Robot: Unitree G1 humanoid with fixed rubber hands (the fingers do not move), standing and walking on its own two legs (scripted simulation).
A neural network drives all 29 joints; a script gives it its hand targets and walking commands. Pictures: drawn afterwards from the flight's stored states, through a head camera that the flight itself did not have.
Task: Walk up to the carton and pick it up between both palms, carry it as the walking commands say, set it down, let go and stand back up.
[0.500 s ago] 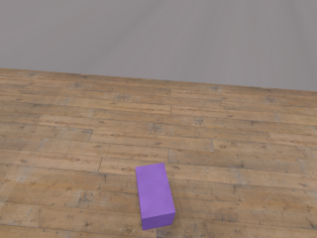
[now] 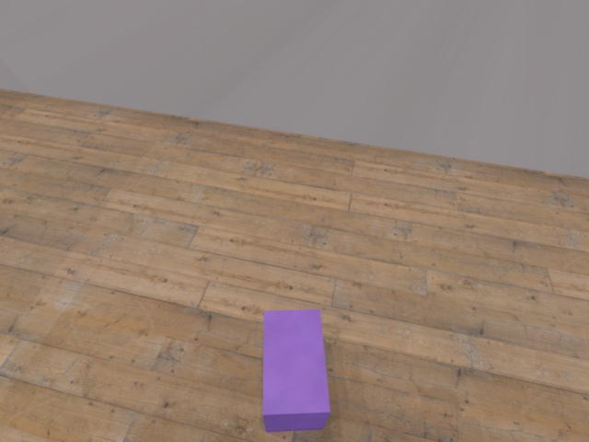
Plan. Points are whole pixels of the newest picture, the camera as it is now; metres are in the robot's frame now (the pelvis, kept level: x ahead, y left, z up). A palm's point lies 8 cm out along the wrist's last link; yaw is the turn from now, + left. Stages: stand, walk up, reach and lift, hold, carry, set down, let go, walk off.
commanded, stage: walk up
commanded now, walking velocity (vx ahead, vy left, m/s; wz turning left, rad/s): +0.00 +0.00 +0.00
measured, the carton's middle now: (293, 369) +0.43 -0.01 -0.66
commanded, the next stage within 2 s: stand in 0.54 s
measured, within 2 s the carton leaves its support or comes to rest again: neither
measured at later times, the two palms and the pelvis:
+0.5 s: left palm out of the picture +0.00 +0.25 -0.14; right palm out of the picture -0.01 -0.19 -0.13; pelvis +0.02 +0.03 +0.01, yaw -2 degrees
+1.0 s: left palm (131, 417) +0.19 +0.24 -0.12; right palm (446, 433) +0.17 -0.22 -0.12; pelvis +0.00 +0.02 -0.02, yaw -1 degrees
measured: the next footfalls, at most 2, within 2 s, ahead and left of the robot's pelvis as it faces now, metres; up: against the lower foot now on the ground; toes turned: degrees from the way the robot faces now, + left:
none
